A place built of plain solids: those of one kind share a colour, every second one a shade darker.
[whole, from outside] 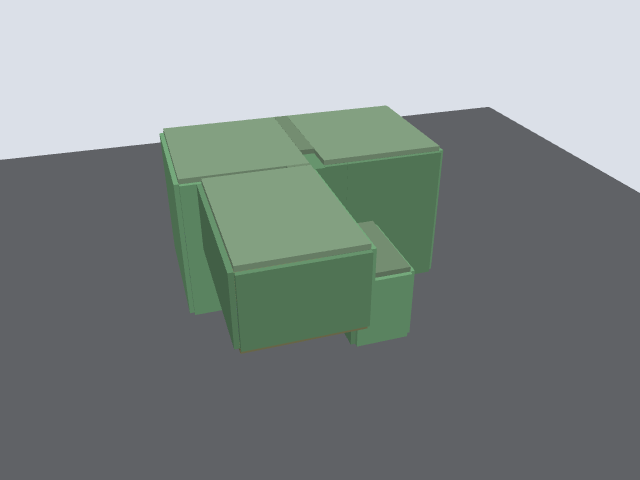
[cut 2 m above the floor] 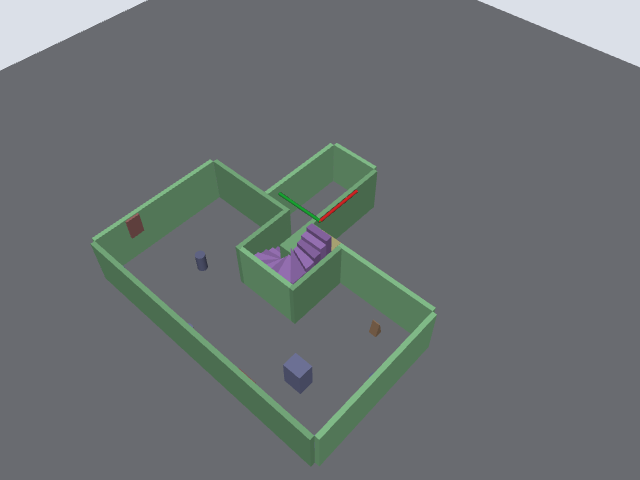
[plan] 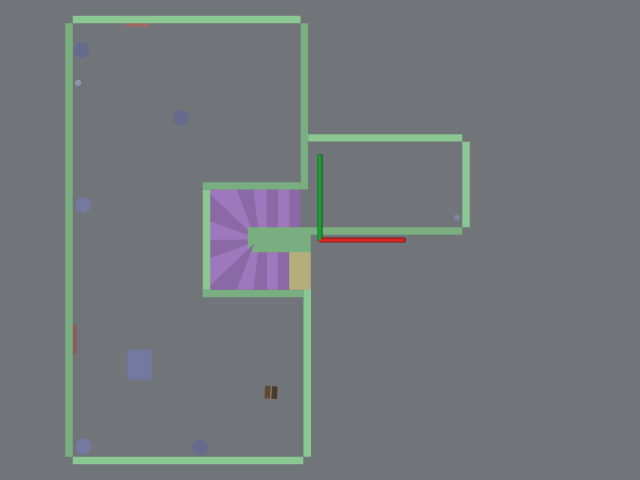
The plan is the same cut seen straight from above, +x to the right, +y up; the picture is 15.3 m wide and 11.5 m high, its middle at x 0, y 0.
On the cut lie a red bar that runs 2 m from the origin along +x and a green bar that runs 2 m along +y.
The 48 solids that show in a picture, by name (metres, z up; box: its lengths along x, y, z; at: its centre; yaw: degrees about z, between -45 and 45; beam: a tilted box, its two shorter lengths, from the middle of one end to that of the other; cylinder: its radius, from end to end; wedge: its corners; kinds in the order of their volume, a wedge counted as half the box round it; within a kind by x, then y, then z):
{
 "wall_1": {"box": [0.18, 10.39, 5.73], "at": [-6.01, 0.0, 2.81]},
 "wall_2": {"box": [5.46, 0.18, 5.73], "at": [-3.19, 5.28, 2.81]},
 "wall_3": {"box": [5.53, 0.18, 5.73], "at": [-3.16, -5.28, 2.81]},
 "wall_4": {"box": [0.18, 2.4, 5.73], "at": [-2.72, 0.01, 2.81]},
 "wall_5": {"box": [2.35, 0.18, 5.73], "at": [-1.64, 1.3, 2.81]},
 "wall_6": {"box": [2.41, 0.18, 5.73], "at": [-1.6, -1.28, 2.81]},
 "wall_7": {"box": [1.51, 0.6, 5.98], "at": [-0.97, 0.01, 2.69]},
 "wall_8": {"box": [0.18, 0.9, 2.85], "at": [-0.38, 0.76, 4.26]},
 "wall_9": {"box": [0.18, 3.99, 5.73], "at": [-0.38, 3.2, 2.81]},
 "wall_10": {"box": [0.18, 4.0, 5.73], "at": [-0.31, -3.19, 2.81]},
 "wall_11": {"box": [3.69, 0.18, 2.88], "at": [1.56, 0.22, 1.39]},
 "wall_12": {"box": [3.69, 0.18, 2.88], "at": [1.56, 2.45, 1.39]},
 "wall_13": {"box": [6.14, 0.18, 2.72], "at": [2.85, -4.49, 4.32]},
 "wall_14": {"box": [6.14, 0.18, 2.72], "at": [2.85, -0.2, 4.32]},
 "wall_15": {"box": [0.18, 2.05, 2.88], "at": [3.5, 1.33, 1.39]},
 "wall_16": {"box": [0.18, 4.11, 2.72], "at": [6.01, -2.35, 4.32]},
 "roof_1": {"box": [4.19, 0.6, 0.2], "at": [-3.83, 0.01, 5.78]},
 "roof_2": {"box": [5.46, 4.89, 0.2], "at": [-3.19, 2.75, 5.78]},
 "roof_3": {"box": [5.53, 4.9, 0.2], "at": [-3.16, -2.74, 5.78]},
 "roof_4": {"box": [0.18, 0.9, 0.2], "at": [-0.31, -0.74, 5.78]},
 "roof_5": {"box": [3.69, 2.05, 0.2], "at": [1.56, 1.33, 2.93]},
 "roof_6": {"box": [6.14, 4.11, 0.2], "at": [2.85, -2.35, 5.78]},
 "floor_1": {"box": [0.52, 0.9, 3.01], "at": [-0.48, -0.74, 1.46]},
 "floor_2": {"box": [6.14, 4.11, 0.22], "at": [2.85, -2.35, 2.85]},
 "tread_1": {"wedge": [[-2.63, -1.19, -0.05], [-2.63, -1.19, 2.03], [-2.63, -1.09, -0.05], [-2.63, -1.09, 2.03], [-2.0, -1.19, -0.05], [-2.0, -1.19, 2.04], [-1.57, -0.07, -0.05], [-1.57, -0.07, 2.03]]},
 "tread_2": {"wedge": [[-2.63, -1.09, -0.05], [-2.63, -1.09, 1.85], [-2.63, -0.43, -0.05], [-2.63, -0.43, 1.85], [-1.73, -0.23, -0.05], [-1.73, -0.23, 1.85], [-1.73, -0.11, -0.05], [-1.73, -0.11, 1.85]]},
 "tread_3": {"wedge": [[-2.63, -0.44, -0.05], [-2.63, -0.44, 1.66], [-2.63, 0.01, -0.05], [-2.63, 0.01, 1.66], [-1.73, -0.11, -0.05], [-1.73, -0.11, 1.66], [-1.73, 0.01, -0.05], [-1.73, 0.01, 1.66]]},
 "tread_4": {"wedge": [[-2.63, 0.0, -0.05], [-2.63, 0.0, 1.48], [-2.63, 0.45, -0.05], [-2.63, 0.45, 1.48], [-1.73, 0.0, -0.05], [-1.73, 0.0, 1.48], [-1.73, 0.12, -0.05], [-1.73, 0.12, 1.48]]},
 "tread_5": {"wedge": [[-2.63, 0.45, -0.05], [-2.63, 0.45, 1.3], [-2.63, 1.1, -0.05], [-2.63, 1.1, 1.29], [-1.73, 0.12, -0.05], [-1.73, 0.12, 1.29], [-1.73, 0.24, -0.05], [-1.73, 0.24, 1.29]]},
 "tread_6": {"wedge": [[-2.63, 1.09, -0.05], [-2.63, 1.09, 1.12], [-2.63, 1.21, -0.05], [-2.63, 1.21, 1.12], [-2.0, 1.21, -0.05], [-2.0, 1.21, 1.11], [-1.57, 0.09, -0.05], [-1.57, 0.09, 1.11]]},
 "tread_7": {"wedge": [[-2.0, -1.19, -0.05], [-2.0, -1.19, 2.22], [-1.65, -0.29, -0.05], [-1.65, -0.29, 2.22], [-1.59, -1.19, -0.05], [-1.59, -1.19, 2.22], [-1.48, -0.29, -0.05], [-1.48, -0.29, 2.22]]},
 "tread_8": {"wedge": [[-2.0, 1.21, -0.05], [-2.0, 1.21, 0.92], [-1.66, 0.31, -0.05], [-1.66, 0.31, 0.92], [-1.6, 1.21, -0.05], [-1.6, 1.21, 0.92], [-1.48, 0.31, -0.05], [-1.48, 0.31, 0.92]]},
 "tread_9": {"wedge": [[-1.6, 1.21, -0.05], [-1.6, 1.21, 0.74], [-1.49, 0.31, -0.05], [-1.49, 0.31, 0.74], [-1.27, 0.31, -0.05], [-1.27, 0.31, 0.74], [-1.27, 1.21, -0.05], [-1.27, 1.21, 0.74]]},
 "tread_10": {"wedge": [[-1.59, -1.19, -0.05], [-1.59, -1.19, 2.4], [-1.48, -0.29, -0.05], [-1.48, -0.29, 2.4], [-1.27, -1.19, -0.05], [-1.27, -1.19, 2.41], [-1.27, -0.29, -0.05], [-1.27, -0.29, 2.4]]},
 "tread_11": {"wedge": [[-1.28, 0.31, -0.05], [-1.28, 0.31, 0.55], [-1.28, 1.21, -0.05], [-1.28, 1.21, 0.55], [-1.01, 0.31, -0.05], [-1.01, 0.31, 0.55], [-1.01, 1.21, -0.05], [-1.01, 1.21, 0.55]]},
 "tread_12": {"wedge": [[-1.27, -1.19, -0.05], [-1.27, -1.19, 2.59], [-1.27, -0.29, -0.05], [-1.27, -0.29, 2.59], [-1.0, -1.19, -0.05], [-1.0, -1.19, 2.59], [-1.0, -0.29, -0.05], [-1.0, -0.29, 2.59]]},
 "tread_13": {"wedge": [[-1.01, 0.31, -0.05], [-1.01, 0.31, 0.37], [-1.01, 1.21, -0.05], [-1.01, 1.21, 0.37], [-0.74, 0.31, -0.05], [-0.74, 0.31, 0.37], [-0.74, 1.21, -0.05], [-0.74, 1.21, 0.37]]},
 "tread_14": {"wedge": [[-1.0, -1.19, -0.05], [-1.0, -1.19, 2.77], [-1.0, -0.29, -0.05], [-1.0, -0.29, 2.77], [-0.73, -1.19, -0.05], [-0.73, -1.19, 2.77], [-0.73, -0.29, -0.05], [-0.73, -0.29, 2.78]]},
 "tread_15": {"wedge": [[-0.74, 0.31, -0.05], [-0.74, 0.31, 0.18], [-0.74, 1.21, -0.05], [-0.74, 1.21, 0.18], [-0.47, 0.31, -0.05], [-0.47, 0.31, 0.18], [-0.47, 1.21, -0.05], [-0.47, 1.21, 0.18]]},
 "bin_1": {"cylinder": 0.19, "from": [-5.71, 4.56, 0.0], "to": [-5.71, 4.56, 0.75]},
 "bin_2": {"cylinder": 0.19, "from": [-5.67, 0.84, 0.0], "to": [-5.67, 0.84, 0.75]},
 "bin_3": {"cylinder": 0.19, "from": [-5.66, -4.94, 0.0], "to": [-5.66, -4.94, 0.75]},
 "bin_4": {"box": [0.58, 0.72, 1.11], "at": [-4.32, -2.99, 0.51]},
 "bin_5": {"cylinder": 0.19, "from": [-3.33, 2.93, 0.0], "to": [-3.33, 2.93, 0.75]},
 "bin_6": {"cylinder": 0.19, "from": [-2.87, -4.96, 0.0], "to": [-2.87, -4.96, 0.75]},
 "cabinet_1": {"box": [0.09, 0.72, 0.75], "at": [-5.88, -2.38, 1.4]},
 "cabinet_2": {"box": [0.55, 0.09, 0.9], "at": [-4.37, 5.15, 1.52]},
 "sign_1": {"wedge": [[-1.33, -3.79, 0.0], [-1.31, -3.49, 0.0], [-1.2, -3.8, 0.62], [-1.18, -3.5, 0.62], [-1.17, -3.8, 0.62], [-1.15, -3.5, 0.62], [-1.03, -3.81, 0.0], [-1.02, -3.51, 0.0]]}
}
